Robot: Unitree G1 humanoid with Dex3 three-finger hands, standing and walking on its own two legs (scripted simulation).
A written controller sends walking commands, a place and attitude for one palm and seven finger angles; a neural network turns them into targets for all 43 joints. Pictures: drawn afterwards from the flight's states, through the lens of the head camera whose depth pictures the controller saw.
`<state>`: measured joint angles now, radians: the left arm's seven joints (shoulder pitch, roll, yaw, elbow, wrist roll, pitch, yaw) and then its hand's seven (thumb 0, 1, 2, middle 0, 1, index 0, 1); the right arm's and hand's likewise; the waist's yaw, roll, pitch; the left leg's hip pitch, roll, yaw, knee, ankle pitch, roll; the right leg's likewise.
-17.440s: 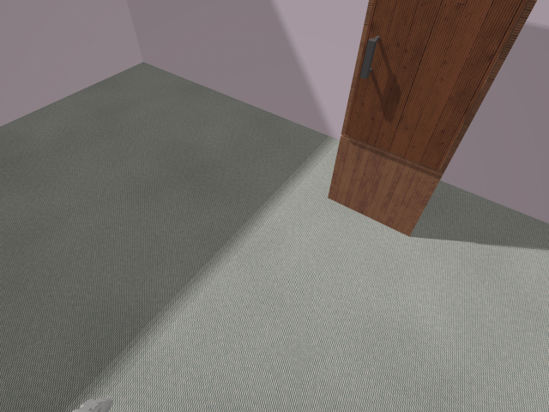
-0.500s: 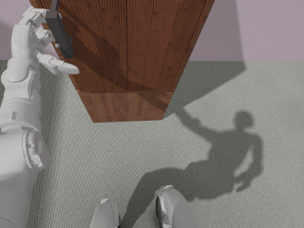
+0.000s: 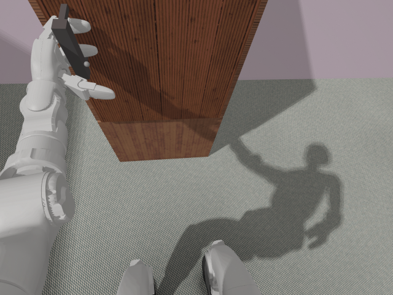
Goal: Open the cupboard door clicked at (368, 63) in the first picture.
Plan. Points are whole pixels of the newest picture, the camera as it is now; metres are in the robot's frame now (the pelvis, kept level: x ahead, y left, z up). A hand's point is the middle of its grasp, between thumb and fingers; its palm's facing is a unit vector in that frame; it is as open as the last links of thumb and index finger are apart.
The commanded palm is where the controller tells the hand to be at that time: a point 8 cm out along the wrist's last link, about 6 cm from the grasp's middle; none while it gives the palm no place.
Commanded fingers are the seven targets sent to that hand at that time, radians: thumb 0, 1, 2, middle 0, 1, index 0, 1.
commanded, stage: slide the fingers in behind the handle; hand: left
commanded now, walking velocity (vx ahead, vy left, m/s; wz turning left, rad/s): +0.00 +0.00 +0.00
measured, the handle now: (74, 44) +0.59 +0.16 +0.08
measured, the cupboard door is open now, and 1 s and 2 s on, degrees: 0 0 30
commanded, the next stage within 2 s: close the thumb around the handle in 0.30 s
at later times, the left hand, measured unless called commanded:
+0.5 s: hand (86, 63) +0.55 +0.14 +0.08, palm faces -0.07 -1.00 -0.03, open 13.7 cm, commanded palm +0.52 +0.19 +0.08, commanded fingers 0.00 -0.16 0.44 -0.32 -1.24 -0.32 -1.24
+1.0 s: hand (86, 64) +0.54 +0.14 +0.08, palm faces -0.06 -1.00 -0.03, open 6.0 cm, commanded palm +0.52 +0.18 +0.08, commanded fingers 0.00 0.90 0.90 -0.40 -1.35 -0.40 -1.35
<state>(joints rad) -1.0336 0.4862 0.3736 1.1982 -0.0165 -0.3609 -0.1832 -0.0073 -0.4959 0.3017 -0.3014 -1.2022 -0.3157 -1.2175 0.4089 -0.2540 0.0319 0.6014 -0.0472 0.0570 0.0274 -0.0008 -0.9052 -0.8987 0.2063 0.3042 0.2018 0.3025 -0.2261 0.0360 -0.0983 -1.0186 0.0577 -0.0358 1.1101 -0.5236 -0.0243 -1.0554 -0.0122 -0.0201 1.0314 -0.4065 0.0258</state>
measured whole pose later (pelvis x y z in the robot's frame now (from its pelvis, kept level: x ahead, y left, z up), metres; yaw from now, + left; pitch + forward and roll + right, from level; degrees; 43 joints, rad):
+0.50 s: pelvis +0.00 +0.01 +0.00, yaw +0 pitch +25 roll -2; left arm -1.04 0.48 0.37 1.19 -0.02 -0.37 -0.19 -0.01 -0.47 0.31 -0.31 -1.21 -0.32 -1.22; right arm 0.41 -0.25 0.03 0.61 -0.05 0.06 0.02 0.00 -0.90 -0.90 0.21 0.30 0.20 0.30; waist -0.22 0.04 -0.10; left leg -1.03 0.05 -0.03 1.12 -0.53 -0.02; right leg -1.07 -0.02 -0.01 1.04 -0.41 0.03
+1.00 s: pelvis +0.00 +0.00 +0.00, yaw +0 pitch +25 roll -2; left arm -1.01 0.46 0.37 1.18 -0.04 -0.37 -0.19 0.01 0.67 0.80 -0.38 -1.33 -0.36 -1.32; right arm 0.40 -0.25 0.03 0.61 -0.05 0.07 0.02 0.00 -0.90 -0.90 0.21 0.30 0.20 0.30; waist -0.21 0.04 -0.10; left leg -1.00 0.05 -0.03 1.10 -0.53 -0.02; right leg -1.04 -0.01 -0.01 1.02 -0.41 0.03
